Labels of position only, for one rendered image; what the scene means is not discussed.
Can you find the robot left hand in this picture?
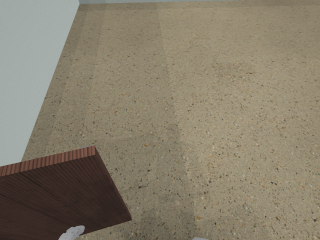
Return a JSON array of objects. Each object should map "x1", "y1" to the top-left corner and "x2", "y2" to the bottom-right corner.
[{"x1": 58, "y1": 225, "x2": 85, "y2": 240}]

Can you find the cupboard door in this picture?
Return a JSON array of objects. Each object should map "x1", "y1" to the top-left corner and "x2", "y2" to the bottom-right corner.
[{"x1": 0, "y1": 145, "x2": 132, "y2": 240}]

